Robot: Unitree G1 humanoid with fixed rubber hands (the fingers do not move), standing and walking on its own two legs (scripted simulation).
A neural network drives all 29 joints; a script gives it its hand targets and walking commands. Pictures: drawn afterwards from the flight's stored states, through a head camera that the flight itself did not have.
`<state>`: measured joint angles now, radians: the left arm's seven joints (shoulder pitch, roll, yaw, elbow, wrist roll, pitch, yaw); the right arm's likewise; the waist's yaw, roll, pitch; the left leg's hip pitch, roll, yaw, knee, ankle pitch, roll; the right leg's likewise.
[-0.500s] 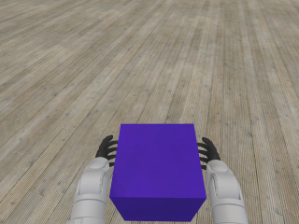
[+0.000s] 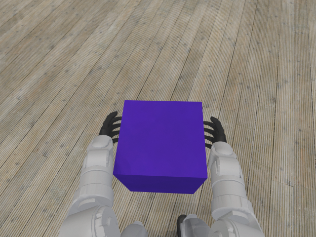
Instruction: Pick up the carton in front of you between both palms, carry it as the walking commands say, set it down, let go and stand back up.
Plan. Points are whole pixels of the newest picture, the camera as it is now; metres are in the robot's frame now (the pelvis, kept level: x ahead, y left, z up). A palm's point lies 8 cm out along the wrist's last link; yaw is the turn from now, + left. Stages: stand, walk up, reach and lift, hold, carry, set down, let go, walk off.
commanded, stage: set down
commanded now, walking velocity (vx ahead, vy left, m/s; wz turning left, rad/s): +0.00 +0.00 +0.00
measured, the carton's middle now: (162, 151) +0.36 +0.02 -0.10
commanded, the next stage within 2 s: none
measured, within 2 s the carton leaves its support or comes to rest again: neither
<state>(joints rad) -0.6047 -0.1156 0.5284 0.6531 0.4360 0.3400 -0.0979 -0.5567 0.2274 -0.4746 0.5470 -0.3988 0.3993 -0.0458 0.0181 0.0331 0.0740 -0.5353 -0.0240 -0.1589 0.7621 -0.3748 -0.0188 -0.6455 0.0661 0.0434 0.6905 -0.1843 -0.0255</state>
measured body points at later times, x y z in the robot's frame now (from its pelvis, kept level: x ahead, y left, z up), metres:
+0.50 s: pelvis -0.02 +0.04 -0.13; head +0.20 +0.01 +0.27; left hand +0.42 +0.16 -0.20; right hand +0.40 -0.14 -0.21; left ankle +0.01 +0.16 -0.71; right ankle +0.09 -0.10 -0.71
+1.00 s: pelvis -0.05 +0.03 -0.25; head +0.25 +0.00 +0.09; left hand +0.46 +0.14 -0.37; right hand +0.42 -0.16 -0.38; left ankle +0.01 +0.16 -0.71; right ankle +0.09 -0.10 -0.71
